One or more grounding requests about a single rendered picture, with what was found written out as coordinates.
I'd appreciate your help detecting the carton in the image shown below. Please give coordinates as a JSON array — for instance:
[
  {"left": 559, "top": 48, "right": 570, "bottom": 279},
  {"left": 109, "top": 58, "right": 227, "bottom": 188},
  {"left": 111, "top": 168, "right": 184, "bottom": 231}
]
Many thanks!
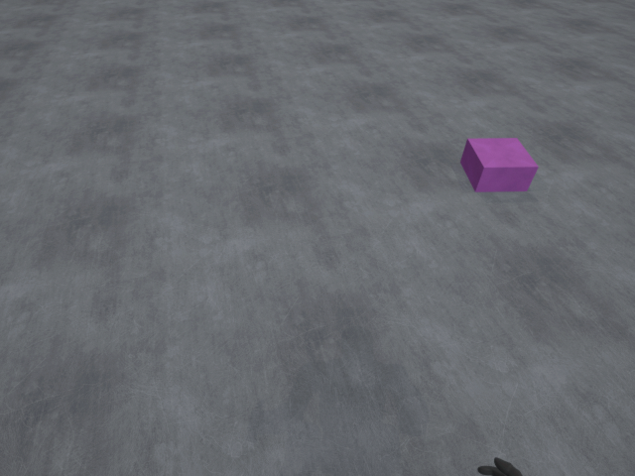
[{"left": 460, "top": 138, "right": 538, "bottom": 192}]

